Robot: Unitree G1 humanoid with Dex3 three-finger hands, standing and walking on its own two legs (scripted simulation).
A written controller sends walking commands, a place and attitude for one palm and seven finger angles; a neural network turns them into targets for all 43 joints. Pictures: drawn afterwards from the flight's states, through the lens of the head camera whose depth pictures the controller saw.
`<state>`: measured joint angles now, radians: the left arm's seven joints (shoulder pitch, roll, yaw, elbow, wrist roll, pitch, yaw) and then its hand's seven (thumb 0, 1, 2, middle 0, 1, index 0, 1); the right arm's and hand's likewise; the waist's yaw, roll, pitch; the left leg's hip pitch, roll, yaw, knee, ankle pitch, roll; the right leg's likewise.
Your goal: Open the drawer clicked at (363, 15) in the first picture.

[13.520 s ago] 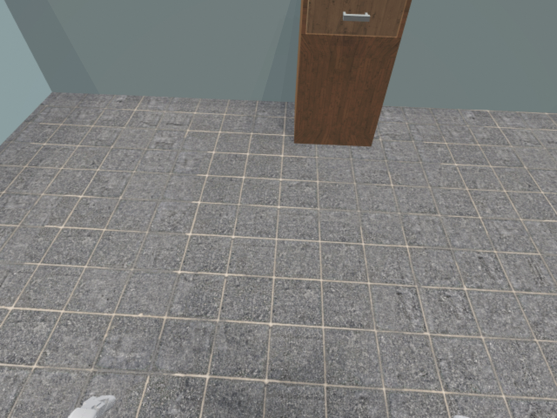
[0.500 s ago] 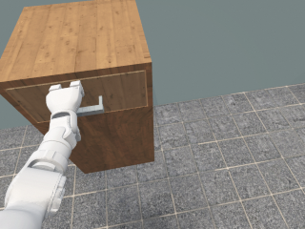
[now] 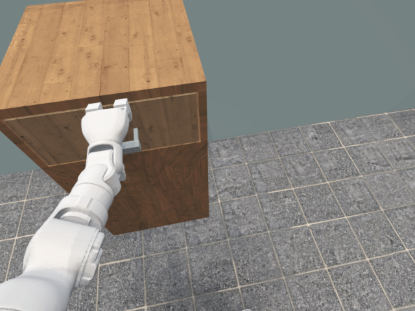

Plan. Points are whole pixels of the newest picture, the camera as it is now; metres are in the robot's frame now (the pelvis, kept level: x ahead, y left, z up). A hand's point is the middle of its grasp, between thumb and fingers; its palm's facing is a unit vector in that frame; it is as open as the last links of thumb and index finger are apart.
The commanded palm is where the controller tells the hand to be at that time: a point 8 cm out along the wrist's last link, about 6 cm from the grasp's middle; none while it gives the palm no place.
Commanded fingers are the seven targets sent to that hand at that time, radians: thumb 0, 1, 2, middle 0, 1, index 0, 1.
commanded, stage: move the hooked fingers above the handle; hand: left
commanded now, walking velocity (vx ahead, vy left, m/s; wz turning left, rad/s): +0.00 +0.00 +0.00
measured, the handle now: (116, 142) +0.51 +0.20 -0.02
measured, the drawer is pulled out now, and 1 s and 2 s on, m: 0.00 0.00 0.00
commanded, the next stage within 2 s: none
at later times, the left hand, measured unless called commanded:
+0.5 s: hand (110, 145) +0.47 +0.19 +0.02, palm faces +0.04 -0.07 -1.00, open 13.8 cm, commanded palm +0.45 +0.21 +0.09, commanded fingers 0.00 -0.50 0.30 -0.30 -1.20 -0.30 -1.20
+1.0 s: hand (105, 157) +0.44 +0.20 +0.02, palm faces -0.06 -0.05 -1.00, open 13.8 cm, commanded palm +0.44 +0.21 +0.09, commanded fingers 0.00 -0.50 0.30 -0.30 -1.20 -0.30 -1.20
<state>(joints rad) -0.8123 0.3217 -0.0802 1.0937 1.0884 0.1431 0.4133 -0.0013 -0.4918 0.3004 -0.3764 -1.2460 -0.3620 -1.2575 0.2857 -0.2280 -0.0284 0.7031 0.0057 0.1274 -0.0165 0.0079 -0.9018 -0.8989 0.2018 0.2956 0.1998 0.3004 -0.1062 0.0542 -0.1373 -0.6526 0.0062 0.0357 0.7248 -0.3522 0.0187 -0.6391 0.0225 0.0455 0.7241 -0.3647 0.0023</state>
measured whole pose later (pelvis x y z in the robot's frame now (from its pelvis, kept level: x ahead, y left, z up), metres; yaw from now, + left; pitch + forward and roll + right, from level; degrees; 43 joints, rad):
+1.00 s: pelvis +0.00 +0.00 +0.00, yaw +2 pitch +15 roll -1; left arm -0.69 0.38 -0.12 0.94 1.07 -0.06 0.32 0.00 -0.49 0.30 -0.32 -1.20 -0.33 -1.20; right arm 0.34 -0.26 -0.08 0.71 0.00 0.08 -0.02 0.01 -0.90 -0.90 0.20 0.30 0.20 0.30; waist -0.06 0.04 -0.13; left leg -0.65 0.00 -0.01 0.75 -0.36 0.01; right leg -0.61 0.02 0.00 0.73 -0.38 -0.01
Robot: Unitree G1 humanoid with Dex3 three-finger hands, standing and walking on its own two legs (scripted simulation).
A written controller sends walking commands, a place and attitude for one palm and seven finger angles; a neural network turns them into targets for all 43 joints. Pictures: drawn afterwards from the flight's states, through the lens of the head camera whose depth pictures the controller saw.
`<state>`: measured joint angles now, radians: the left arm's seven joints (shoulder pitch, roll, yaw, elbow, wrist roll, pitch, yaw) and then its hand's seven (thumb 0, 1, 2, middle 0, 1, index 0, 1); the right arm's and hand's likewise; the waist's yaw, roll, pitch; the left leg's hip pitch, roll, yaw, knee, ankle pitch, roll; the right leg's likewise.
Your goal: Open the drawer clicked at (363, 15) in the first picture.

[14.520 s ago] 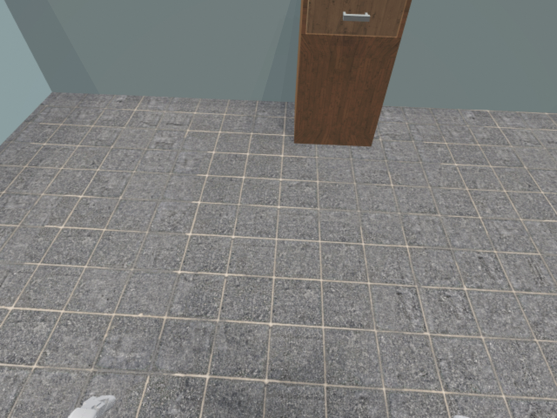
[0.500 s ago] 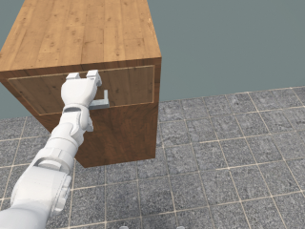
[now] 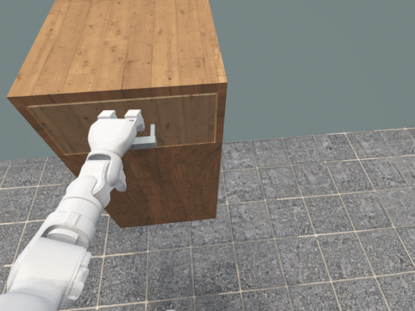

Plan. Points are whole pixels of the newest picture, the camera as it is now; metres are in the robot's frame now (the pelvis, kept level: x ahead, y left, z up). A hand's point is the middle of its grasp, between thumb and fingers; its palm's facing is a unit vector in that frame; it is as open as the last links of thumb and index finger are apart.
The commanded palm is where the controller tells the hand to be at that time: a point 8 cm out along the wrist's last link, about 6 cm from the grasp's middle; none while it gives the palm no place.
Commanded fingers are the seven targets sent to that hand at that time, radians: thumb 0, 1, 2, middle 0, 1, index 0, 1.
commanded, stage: move the hooked fingers above the handle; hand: left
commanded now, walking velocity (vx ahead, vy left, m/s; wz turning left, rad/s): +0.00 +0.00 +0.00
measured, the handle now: (132, 136) +0.51 +0.19 -0.02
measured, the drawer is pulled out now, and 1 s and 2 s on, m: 0.00 0.00 0.00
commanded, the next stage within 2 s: lift the fingers back up to retry in 1.74 s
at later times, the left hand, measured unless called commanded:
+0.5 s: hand (128, 145) +0.45 +0.17 +0.02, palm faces -0.09 -0.04 -1.00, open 13.8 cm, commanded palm +0.44 +0.19 +0.09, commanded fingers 0.00 -0.50 0.30 -0.30 -1.20 -0.30 -1.20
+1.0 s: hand (137, 139) +0.47 +0.16 +0.03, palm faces -0.04 -0.06 -1.00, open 13.8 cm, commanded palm +0.45 +0.19 +0.09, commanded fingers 0.00 -0.50 0.30 -0.30 -1.20 -0.30 -1.20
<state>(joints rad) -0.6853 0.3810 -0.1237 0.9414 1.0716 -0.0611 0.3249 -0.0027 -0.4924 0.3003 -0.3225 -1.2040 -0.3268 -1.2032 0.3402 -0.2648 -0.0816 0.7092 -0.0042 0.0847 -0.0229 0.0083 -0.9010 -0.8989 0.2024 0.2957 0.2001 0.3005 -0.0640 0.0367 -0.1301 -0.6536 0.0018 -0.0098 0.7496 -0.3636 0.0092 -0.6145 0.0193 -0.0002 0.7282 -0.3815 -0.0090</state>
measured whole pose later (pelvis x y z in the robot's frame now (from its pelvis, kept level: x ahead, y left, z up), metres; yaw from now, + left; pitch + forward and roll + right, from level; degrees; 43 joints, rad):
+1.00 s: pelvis +0.01 +0.00 +0.00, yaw -2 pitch +15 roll +0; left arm -0.72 0.33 -0.07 0.98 1.09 0.01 0.34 0.00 -0.49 0.30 -0.32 -1.20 -0.33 -1.21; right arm 0.31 -0.23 -0.05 0.69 0.00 0.10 -0.03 0.01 -0.90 -0.90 0.20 0.30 0.20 0.30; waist -0.09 0.05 -0.14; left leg -0.62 0.01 0.02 0.72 -0.37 0.01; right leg -0.60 0.03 0.03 0.72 -0.38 -0.01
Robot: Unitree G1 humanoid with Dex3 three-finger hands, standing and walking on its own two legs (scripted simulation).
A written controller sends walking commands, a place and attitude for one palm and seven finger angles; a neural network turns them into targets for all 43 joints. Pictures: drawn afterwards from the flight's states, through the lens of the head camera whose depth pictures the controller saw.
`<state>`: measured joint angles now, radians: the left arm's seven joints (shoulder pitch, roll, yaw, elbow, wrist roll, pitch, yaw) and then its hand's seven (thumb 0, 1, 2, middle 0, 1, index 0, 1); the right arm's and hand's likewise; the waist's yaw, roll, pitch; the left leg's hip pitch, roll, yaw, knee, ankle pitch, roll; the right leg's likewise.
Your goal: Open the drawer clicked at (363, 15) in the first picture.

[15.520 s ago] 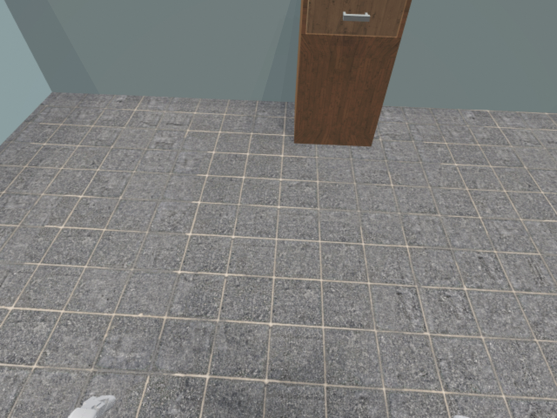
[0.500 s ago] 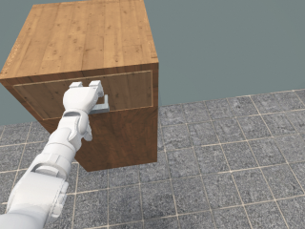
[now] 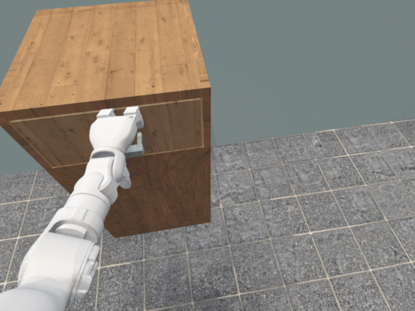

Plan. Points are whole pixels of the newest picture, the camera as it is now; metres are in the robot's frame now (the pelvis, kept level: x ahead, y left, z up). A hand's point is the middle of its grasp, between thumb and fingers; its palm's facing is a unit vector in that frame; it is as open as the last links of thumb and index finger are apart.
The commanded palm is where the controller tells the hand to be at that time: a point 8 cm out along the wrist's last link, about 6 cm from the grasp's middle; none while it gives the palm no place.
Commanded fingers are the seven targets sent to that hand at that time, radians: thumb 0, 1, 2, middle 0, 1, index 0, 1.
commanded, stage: move the hooked fingers above the handle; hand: left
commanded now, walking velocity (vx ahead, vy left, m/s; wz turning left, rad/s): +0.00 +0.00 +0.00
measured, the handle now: (119, 146) +0.50 +0.20 -0.02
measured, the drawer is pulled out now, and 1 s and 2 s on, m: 0.00 0.00 0.00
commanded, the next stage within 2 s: lift the fingers back up to retry in 0.74 s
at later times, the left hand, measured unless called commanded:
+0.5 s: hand (119, 147) +0.45 +0.18 +0.03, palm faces +0.00 -0.06 -1.00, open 13.8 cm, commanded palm +0.43 +0.21 +0.09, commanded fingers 0.00 -0.50 0.30 -0.30 -1.20 -0.30 -1.20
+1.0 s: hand (125, 142) +0.46 +0.17 +0.04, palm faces +0.07 -0.04 -1.00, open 13.8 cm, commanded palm +0.43 +0.19 +0.09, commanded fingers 0.00 -0.50 0.30 -0.30 -1.20 -0.30 -1.20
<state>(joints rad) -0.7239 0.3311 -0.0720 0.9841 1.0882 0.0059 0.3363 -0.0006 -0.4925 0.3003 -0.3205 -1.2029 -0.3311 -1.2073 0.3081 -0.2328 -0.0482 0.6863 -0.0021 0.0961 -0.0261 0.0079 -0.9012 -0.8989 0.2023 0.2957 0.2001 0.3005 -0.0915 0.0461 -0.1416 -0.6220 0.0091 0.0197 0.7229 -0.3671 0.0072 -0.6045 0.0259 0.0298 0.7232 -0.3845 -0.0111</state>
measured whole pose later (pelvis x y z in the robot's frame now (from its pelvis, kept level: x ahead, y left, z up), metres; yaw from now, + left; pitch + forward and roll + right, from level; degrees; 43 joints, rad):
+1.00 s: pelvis -0.01 +0.00 +0.00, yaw +0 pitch +16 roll +0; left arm -0.78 0.31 -0.10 1.01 1.10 0.05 0.44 0.00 -0.49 0.30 -0.38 -1.26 -0.32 -1.20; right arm 0.29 -0.25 -0.05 0.71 -0.01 0.08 -0.01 0.01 -0.90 -0.90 0.20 0.30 0.20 0.30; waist -0.09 0.05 -0.14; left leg -0.67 0.01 0.02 0.75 -0.37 0.01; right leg -0.65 0.02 0.03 0.75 -0.38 -0.01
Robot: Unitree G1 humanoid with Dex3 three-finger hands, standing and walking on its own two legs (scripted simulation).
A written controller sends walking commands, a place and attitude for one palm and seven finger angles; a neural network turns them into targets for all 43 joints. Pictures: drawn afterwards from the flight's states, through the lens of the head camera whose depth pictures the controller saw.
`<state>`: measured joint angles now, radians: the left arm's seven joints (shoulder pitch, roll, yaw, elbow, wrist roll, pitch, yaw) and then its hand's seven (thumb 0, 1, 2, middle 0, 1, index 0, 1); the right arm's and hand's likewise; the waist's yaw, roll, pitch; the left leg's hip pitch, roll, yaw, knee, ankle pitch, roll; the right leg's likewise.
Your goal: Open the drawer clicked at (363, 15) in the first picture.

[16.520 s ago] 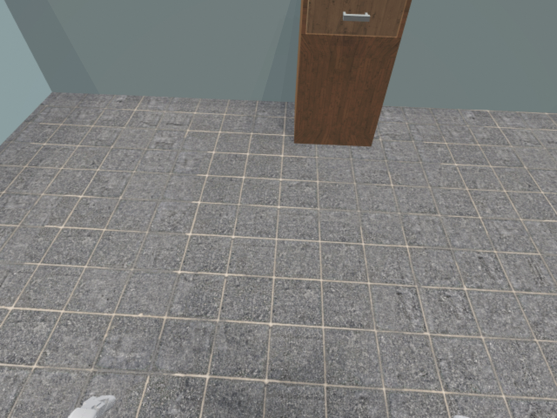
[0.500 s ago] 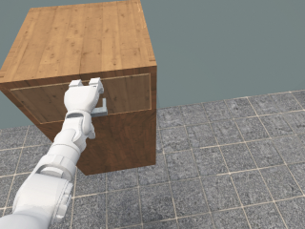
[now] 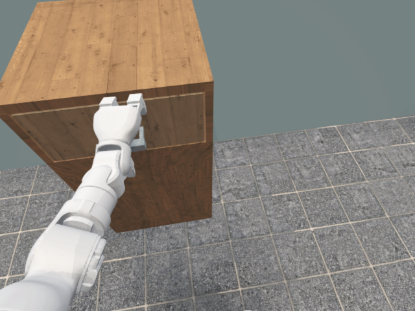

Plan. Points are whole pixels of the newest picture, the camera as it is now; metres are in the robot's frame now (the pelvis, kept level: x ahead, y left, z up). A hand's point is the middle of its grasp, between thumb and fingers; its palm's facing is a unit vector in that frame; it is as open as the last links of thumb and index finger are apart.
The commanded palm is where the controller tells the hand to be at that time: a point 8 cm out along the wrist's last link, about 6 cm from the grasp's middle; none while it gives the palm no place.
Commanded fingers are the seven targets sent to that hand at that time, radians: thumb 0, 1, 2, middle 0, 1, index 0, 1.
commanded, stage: lift the fingers back up to retry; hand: left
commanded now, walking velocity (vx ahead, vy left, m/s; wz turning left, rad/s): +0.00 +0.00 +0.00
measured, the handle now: (121, 140) +0.51 +0.20 -0.02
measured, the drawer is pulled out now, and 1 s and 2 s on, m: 0.00 0.00 0.00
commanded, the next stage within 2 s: re-aim the fingers above the handle in 0.62 s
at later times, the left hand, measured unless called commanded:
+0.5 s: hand (114, 146) +0.45 +0.19 +0.03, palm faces -0.03 -0.04 -1.00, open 13.8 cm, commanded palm +0.44 +0.19 +0.09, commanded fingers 0.00 -0.50 0.30 -0.30 -1.20 -0.30 -1.20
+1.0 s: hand (117, 144) +0.46 +0.18 +0.03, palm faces -0.06 -0.03 -1.00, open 13.8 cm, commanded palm +0.44 +0.19 +0.09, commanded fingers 0.00 -0.50 0.30 -0.30 -1.20 -0.30 -1.20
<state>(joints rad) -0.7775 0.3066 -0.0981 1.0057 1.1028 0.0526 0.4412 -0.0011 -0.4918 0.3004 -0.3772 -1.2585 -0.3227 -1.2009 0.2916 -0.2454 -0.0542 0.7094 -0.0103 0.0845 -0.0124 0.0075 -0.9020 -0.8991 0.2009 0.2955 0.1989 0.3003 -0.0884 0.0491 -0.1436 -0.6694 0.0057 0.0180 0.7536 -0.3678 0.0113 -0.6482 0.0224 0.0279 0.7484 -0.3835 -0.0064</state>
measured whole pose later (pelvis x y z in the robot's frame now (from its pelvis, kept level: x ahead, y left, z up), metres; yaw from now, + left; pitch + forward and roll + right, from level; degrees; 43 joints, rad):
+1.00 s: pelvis +0.01 -0.01 +0.00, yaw +0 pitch +15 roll +0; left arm -0.74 0.35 -0.10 1.02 1.07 0.06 0.32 0.00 -0.49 0.30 -0.32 -1.21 -0.33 -1.21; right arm 0.33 -0.24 -0.05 0.70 0.00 0.09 -0.03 0.01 -0.90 -0.90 0.20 0.30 0.20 0.30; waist -0.08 0.05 -0.14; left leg -0.62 0.01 0.01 0.72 -0.36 0.00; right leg -0.60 0.03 0.02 0.71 -0.38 -0.01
